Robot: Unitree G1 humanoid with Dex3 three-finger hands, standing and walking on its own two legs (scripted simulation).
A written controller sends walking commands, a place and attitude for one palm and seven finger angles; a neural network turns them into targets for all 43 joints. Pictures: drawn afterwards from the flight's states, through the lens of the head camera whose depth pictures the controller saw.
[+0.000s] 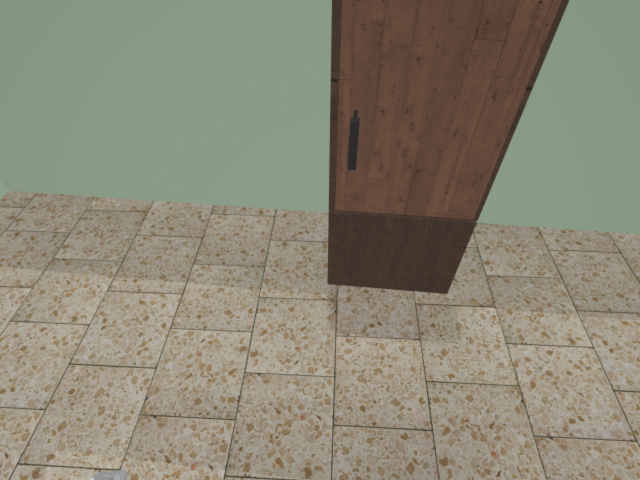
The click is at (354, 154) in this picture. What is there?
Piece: cupboard door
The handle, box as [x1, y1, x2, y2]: [348, 110, 359, 169]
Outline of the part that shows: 357,110 354,110 353,117 350,120 348,169 355,169 359,118 356,117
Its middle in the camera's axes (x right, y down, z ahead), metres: +0.08 -0.25 +0.98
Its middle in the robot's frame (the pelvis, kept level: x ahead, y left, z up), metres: +0.90 -0.03 -0.07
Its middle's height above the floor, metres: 0.70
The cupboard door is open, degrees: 0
